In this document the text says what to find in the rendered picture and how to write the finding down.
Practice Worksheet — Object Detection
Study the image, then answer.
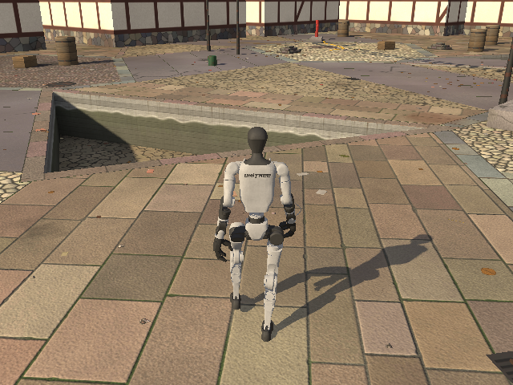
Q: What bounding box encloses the right robot forearm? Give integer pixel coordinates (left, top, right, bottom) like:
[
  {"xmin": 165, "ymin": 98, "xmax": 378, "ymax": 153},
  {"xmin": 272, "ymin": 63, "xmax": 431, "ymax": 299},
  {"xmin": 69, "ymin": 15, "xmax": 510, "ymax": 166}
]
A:
[{"xmin": 284, "ymin": 193, "xmax": 296, "ymax": 224}]

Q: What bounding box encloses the robot left shin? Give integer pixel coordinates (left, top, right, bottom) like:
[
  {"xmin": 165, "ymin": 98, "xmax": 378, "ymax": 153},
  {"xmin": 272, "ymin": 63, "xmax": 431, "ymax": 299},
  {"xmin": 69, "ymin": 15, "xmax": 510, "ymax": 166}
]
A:
[{"xmin": 230, "ymin": 251, "xmax": 241, "ymax": 299}]

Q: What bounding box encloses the robot right hand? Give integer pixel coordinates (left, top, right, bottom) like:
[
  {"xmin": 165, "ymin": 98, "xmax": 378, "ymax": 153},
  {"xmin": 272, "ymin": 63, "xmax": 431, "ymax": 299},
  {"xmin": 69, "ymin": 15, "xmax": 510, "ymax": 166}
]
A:
[{"xmin": 279, "ymin": 220, "xmax": 296, "ymax": 238}]

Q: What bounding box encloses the robot left upper arm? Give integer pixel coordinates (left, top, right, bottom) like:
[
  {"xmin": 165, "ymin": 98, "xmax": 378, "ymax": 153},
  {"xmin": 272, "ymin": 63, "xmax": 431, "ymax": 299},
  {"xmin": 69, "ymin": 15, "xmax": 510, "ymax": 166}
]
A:
[{"xmin": 223, "ymin": 161, "xmax": 240, "ymax": 208}]

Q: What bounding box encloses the robot right upper arm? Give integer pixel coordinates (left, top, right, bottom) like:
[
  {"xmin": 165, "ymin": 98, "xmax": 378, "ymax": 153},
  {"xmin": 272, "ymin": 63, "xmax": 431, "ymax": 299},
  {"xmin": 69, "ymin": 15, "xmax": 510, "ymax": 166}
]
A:
[{"xmin": 273, "ymin": 161, "xmax": 293, "ymax": 205}]

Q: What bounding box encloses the left robot forearm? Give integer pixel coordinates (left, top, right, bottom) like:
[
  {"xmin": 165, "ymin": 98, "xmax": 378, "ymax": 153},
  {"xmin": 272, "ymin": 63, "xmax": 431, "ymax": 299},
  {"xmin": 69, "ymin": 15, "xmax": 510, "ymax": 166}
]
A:
[{"xmin": 215, "ymin": 196, "xmax": 231, "ymax": 239}]

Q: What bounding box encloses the robot left hand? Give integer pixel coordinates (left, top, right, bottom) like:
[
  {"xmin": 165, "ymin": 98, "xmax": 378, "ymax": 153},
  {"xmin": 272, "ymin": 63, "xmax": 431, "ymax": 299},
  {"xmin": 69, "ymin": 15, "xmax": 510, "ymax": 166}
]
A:
[{"xmin": 213, "ymin": 237, "xmax": 232, "ymax": 262}]

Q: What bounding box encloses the robot left thigh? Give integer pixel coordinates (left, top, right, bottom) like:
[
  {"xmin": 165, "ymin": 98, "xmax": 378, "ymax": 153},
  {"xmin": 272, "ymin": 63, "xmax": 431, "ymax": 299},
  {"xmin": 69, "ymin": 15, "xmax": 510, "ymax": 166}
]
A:
[{"xmin": 229, "ymin": 222, "xmax": 246, "ymax": 264}]

